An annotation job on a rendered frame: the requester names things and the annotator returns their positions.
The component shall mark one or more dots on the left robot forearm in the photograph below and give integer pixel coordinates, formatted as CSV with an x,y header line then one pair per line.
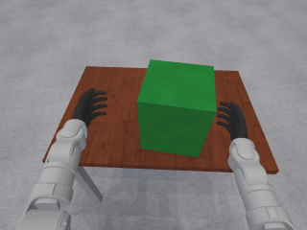
x,y
54,187

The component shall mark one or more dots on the right robot forearm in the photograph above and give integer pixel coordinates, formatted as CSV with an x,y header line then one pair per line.
x,y
264,211

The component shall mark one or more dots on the left robot upper arm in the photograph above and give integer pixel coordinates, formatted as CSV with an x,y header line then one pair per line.
x,y
37,219

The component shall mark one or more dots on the right robot hand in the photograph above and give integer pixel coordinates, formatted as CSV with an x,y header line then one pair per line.
x,y
236,126

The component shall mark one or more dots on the carton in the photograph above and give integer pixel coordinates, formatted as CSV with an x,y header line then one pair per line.
x,y
176,107

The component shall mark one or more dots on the table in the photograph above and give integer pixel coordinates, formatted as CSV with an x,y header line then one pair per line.
x,y
113,140

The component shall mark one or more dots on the left robot hand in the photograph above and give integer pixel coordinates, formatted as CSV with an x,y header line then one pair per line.
x,y
85,108

